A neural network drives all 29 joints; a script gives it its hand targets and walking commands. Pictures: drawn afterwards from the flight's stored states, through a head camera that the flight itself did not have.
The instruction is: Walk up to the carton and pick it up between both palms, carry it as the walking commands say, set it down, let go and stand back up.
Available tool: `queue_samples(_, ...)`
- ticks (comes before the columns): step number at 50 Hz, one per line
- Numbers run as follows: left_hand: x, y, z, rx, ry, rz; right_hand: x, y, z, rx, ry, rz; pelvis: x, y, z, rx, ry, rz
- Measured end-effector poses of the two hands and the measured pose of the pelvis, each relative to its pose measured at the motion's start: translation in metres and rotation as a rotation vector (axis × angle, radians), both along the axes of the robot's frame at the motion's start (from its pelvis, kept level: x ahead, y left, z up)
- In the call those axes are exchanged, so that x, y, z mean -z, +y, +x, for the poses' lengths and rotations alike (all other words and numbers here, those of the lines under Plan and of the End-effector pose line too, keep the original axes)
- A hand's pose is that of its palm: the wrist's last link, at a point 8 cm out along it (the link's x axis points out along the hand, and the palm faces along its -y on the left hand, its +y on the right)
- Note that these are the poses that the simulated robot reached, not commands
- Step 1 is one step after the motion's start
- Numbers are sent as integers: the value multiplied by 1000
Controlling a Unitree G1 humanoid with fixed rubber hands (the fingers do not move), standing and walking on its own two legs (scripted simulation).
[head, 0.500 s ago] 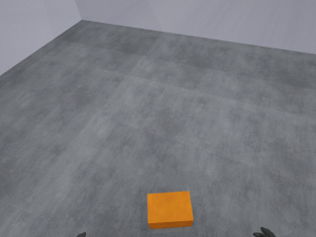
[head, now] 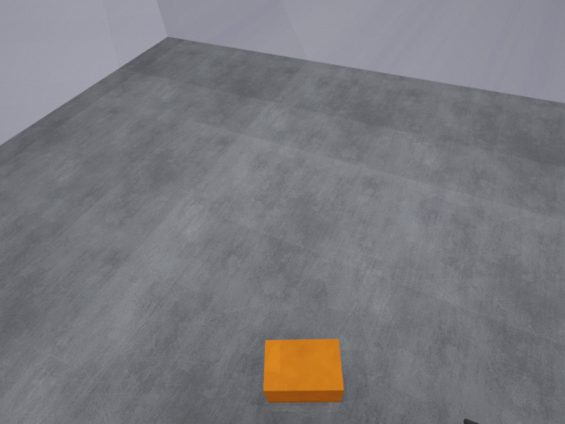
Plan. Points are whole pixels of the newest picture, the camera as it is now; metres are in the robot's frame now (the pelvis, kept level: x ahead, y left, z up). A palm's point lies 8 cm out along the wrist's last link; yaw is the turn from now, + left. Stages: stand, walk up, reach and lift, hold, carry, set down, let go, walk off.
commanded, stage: walk up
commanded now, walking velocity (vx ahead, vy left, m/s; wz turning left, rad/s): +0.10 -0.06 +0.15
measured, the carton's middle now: (303, 371) +0.39 +0.02 -0.70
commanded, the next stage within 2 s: stand in 1.06 s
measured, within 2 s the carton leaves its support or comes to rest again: neither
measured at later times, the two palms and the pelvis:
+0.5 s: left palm out of the picture +0.06 +0.21 -0.11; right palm out of the picture +0.08 -0.30 -0.12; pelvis -0.01 -0.05 +0.00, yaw +2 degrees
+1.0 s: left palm out of the picture +0.03 +0.20 -0.11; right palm out of the picture +0.07 -0.30 -0.11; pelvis -0.03 -0.06 +0.00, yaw +4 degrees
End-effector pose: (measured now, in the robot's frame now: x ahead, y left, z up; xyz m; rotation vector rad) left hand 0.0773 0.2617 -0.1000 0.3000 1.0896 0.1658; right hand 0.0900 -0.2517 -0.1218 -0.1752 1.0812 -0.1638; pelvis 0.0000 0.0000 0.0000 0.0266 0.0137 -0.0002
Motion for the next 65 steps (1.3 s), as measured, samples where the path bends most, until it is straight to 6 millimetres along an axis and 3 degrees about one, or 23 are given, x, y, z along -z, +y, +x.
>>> queue_samples(9, 20, 7, -11, -65, -19, -51, -5, 10, 20, -70, -41, -42, 9, 8, 3, -59, -15, -39)
queue_samples(12, 22, 2, -13, -68, -2, -69, -13, 5, 16, -59, -47, -66, 6, 5, 0, -54, -23, -52)
queue_samples(17, 24, -14, -12, -51, -1, -89, -15, -12, 0, -35, -24, -85, 5, -8, -6, -36, -22, -57)
queue_samples(22, 22, -37, -14, -48, -5, -68, -3, -36, -10, -25, -4, -59, 9, -33, -12, -29, -12, -32)
queue_samples(30, -2, -58, -22, -37, -31, -23, -3, -53, -15, -34, 8, -13, -2, -57, -19, -44, -15, -1)
queue_samples(40, 10, -52, -39, -77, -50, -65, -9, -44, -14, -73, -27, -40, 1, -49, -29, -72, -32, -29)
queue_samples(48, 11, -59, -45, -80, -37, -65, -10, -50, -16, -72, -34, -39, 2, -56, -31, -70, -36, -26)
queue_samples(65, 9, -57, -35, -74, -42, -51, -7, -50, -12, -70, -25, -36, 2, -55, -21, -71, -24, -27)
